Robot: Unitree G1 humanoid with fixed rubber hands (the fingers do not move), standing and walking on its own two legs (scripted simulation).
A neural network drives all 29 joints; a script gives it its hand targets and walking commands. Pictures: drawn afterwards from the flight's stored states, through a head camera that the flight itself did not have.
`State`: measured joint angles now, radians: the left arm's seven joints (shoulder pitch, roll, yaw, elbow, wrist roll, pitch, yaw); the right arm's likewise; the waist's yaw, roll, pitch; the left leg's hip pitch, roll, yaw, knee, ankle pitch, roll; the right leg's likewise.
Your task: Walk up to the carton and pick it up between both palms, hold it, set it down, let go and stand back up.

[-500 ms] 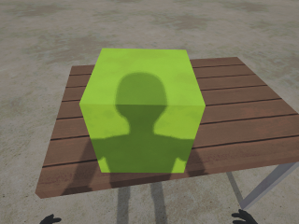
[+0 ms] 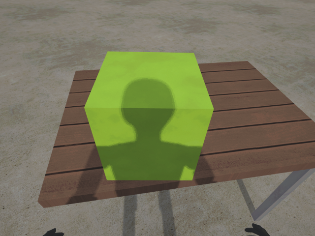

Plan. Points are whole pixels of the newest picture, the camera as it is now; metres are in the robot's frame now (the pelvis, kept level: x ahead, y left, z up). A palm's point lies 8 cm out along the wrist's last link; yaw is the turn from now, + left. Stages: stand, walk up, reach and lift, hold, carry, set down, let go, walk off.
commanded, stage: stand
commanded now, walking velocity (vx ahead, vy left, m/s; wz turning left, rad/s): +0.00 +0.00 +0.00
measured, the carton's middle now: (150, 116) +0.46 +0.01 +0.08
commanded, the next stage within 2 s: none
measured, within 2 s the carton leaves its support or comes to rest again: neither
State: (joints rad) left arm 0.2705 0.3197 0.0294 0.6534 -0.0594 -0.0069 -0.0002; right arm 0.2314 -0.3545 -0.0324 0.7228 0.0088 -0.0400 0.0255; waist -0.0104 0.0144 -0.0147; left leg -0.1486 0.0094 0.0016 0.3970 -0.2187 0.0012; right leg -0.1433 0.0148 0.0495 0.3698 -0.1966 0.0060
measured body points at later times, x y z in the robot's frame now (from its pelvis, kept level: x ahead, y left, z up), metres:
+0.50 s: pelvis +0.00 +0.00 +0.00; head -0.01 +0.00 +0.45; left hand +0.12 +0.28 -0.09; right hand +0.13 -0.29 -0.09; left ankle +0.00 +0.12 -0.75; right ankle +0.00 -0.13 -0.75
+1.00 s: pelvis +0.00 +0.00 +0.00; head -0.01 +0.00 +0.45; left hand +0.12 +0.28 -0.09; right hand +0.12 -0.29 -0.10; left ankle +0.00 +0.12 -0.75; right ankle +0.00 -0.13 -0.75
